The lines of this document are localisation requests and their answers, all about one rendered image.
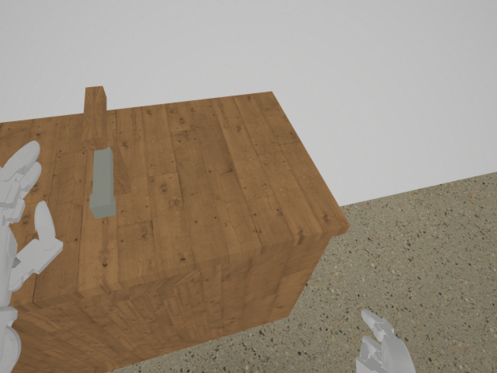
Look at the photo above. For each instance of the robot left forearm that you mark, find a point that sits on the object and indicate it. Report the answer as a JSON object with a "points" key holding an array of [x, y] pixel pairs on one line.
{"points": [[10, 343]]}

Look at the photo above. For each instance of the counter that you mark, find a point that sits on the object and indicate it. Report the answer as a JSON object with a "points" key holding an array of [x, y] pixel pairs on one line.
{"points": [[221, 218]]}

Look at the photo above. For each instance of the tap lever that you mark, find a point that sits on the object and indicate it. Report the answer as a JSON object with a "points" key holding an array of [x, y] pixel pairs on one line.
{"points": [[102, 203]]}

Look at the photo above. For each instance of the robot right hand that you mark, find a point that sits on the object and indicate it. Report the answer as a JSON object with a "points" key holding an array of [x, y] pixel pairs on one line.
{"points": [[391, 356]]}

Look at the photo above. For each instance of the robot left hand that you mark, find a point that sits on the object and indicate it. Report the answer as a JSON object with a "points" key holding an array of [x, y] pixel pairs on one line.
{"points": [[17, 178]]}

